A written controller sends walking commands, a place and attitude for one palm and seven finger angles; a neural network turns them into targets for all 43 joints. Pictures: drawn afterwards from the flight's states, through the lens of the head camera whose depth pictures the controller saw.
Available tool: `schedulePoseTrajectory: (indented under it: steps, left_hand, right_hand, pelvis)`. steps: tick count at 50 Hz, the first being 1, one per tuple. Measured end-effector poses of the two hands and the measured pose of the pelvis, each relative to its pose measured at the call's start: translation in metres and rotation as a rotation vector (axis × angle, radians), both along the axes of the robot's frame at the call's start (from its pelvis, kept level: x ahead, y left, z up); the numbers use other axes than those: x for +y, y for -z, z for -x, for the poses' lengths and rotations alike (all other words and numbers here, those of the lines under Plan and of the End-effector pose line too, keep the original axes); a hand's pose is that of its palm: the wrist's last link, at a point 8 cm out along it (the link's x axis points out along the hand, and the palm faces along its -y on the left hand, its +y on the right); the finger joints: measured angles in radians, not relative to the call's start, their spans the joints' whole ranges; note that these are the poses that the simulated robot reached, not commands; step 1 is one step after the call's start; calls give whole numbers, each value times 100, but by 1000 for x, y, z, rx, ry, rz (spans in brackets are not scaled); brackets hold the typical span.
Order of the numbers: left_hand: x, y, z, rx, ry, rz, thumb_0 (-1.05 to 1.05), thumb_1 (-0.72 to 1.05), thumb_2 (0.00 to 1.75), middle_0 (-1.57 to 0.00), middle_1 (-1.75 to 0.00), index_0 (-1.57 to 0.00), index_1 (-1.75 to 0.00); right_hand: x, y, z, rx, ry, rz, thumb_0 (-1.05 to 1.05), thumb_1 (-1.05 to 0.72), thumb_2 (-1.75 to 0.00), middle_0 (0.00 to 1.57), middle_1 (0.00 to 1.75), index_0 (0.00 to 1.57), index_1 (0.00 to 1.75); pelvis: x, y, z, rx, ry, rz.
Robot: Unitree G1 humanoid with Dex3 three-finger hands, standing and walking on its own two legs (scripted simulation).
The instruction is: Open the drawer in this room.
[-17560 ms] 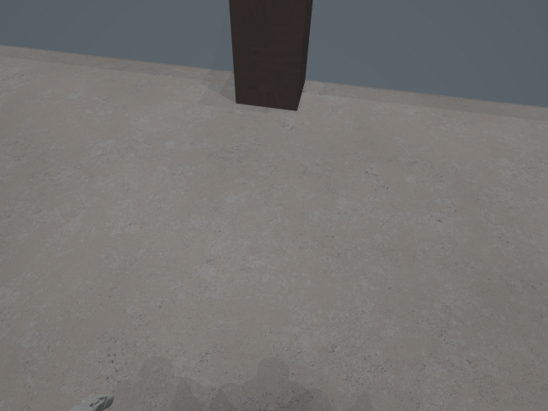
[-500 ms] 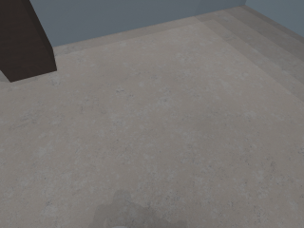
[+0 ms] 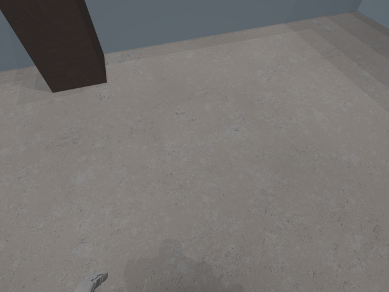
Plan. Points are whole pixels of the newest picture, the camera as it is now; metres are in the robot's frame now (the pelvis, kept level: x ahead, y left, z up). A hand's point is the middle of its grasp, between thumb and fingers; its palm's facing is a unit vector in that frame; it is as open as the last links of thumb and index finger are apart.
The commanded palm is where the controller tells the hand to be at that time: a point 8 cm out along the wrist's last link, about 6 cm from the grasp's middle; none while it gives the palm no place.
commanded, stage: stand and wait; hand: left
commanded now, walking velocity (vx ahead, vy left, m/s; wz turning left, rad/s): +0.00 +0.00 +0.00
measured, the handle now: out of the picture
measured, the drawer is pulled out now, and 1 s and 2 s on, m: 0.00 0.00 0.00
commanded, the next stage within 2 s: turn or walk to find it in 0.56 s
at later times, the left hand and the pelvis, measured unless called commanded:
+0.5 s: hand out of the picture -0.05 +0.18 -0.18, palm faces +0.15 -0.97 -0.19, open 7.3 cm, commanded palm none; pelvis -0.02 +0.00 +0.00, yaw +4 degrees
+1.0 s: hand out of the picture -0.05 +0.19 -0.17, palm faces +0.14 -0.97 -0.22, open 7.3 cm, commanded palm none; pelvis -0.03 +0.01 +0.01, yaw +6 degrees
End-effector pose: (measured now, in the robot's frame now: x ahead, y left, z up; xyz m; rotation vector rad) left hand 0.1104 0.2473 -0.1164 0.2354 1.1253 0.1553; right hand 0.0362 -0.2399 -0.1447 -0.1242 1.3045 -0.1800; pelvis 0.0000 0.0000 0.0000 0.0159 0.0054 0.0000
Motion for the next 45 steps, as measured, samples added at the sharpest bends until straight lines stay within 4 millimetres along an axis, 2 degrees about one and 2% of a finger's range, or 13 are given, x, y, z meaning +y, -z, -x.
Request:
schedulePoseTrajectory:
  steps: [4,8,12,17,22,26,31,35,45]
  left_hand:
    - [-19,-7,14,-22,-10,-15,1,91,90,-20,-30,-20,-30]
    - [-30,-11,44,19,-58,-9,1,91,90,-21,-30,-20,-30]
    - [-34,-7,74,77,-100,3,1,91,90,-21,-30,-21,-30]
    - [-28,5,113,148,-149,30,1,92,90,-21,-30,-21,-30]
    - [-19,26,152,234,-206,77,1,91,90,-21,-30,-21,-30]
    - [-18,30,173,289,-211,105,1,91,90,-20,-30,-20,-30]
    - [-21,29,187,320,-197,131,1,91,90,-20,-30,-20,-30]
    - [-20,28,190,325,-198,137,1,91,90,-20,-30,-20,-30]
    - [-7,23,176,269,-216,82,1,91,90,-20,-30,-20,-30]
  right_hand:
    - [-18,10,9,35,-5,-9,0,-90,-90,21,30,20,30]
    - [-29,6,10,49,-25,-11,1,-91,-90,20,30,20,30]
    - [-31,2,8,51,-45,-9,0,-91,-90,20,30,20,30]
    - [-20,-4,1,50,-89,8,0,-91,-90,20,30,20,30]
    - [2,-8,-8,3,-131,35,0,-91,-90,20,30,20,30]
    - [19,-17,-11,-27,-135,41,0,-92,-90,20,30,20,30]
    - [27,-20,-10,-46,-132,43,0,-93,-90,20,30,20,30]
    - [30,-17,-1,-26,-130,39,0,-94,-90,20,30,20,30]
    - [29,-5,30,73,-137,9,0,-92,-90,20,30,20,30]
  pelvis:
    - [-12,1,5,-19,-34,-3]
    - [-19,-6,8,-32,-53,-20]
    - [-22,-9,9,-31,-66,-21]
    - [-17,-8,14,-23,-72,-9]
    - [-4,-1,20,-32,-79,16]
    - [3,-6,21,-48,-61,13]
    - [12,-9,25,-54,-58,20]
    - [17,-9,29,-49,-70,19]
    - [13,-5,34,-32,-102,14]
